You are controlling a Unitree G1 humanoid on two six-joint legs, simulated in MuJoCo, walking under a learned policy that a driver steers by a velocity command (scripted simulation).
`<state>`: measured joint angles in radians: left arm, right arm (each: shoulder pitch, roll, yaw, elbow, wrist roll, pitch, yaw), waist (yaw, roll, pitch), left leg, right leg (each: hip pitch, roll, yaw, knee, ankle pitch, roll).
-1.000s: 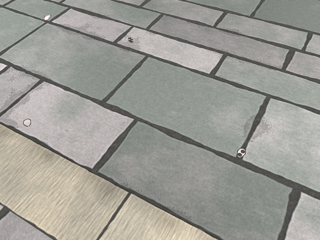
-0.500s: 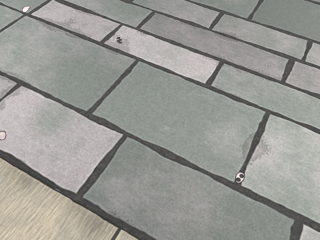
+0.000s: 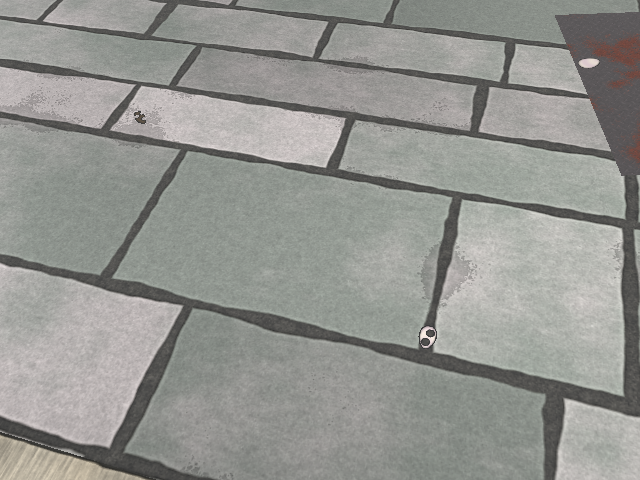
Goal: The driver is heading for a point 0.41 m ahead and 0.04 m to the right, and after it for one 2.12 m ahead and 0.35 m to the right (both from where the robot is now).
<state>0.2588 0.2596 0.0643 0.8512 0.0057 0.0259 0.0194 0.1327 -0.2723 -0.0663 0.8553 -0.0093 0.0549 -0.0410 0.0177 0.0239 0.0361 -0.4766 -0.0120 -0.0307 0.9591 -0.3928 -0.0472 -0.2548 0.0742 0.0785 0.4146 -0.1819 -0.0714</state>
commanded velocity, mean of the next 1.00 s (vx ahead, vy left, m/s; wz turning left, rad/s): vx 0.19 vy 0.00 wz -0.35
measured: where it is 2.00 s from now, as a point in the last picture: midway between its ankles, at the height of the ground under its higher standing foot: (449, 400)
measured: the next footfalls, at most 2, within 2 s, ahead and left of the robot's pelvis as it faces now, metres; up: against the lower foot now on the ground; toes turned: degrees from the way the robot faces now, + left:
left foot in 0.22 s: +0.04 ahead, +0.13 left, +0.00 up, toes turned -12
right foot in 0.70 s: +0.00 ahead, -0.09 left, +0.00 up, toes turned -19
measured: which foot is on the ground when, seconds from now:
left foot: up 0.00-0.20, down 0.22-0.68, up 0.70-1.00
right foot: down 0.00-0.22, up 0.24-0.68, down 0.70-1.00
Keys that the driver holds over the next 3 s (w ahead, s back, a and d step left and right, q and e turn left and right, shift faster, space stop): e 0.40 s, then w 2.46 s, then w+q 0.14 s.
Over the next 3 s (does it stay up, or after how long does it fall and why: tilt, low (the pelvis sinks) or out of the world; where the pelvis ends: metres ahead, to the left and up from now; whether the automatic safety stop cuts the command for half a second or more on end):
stays up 1.16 -0.40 -0.13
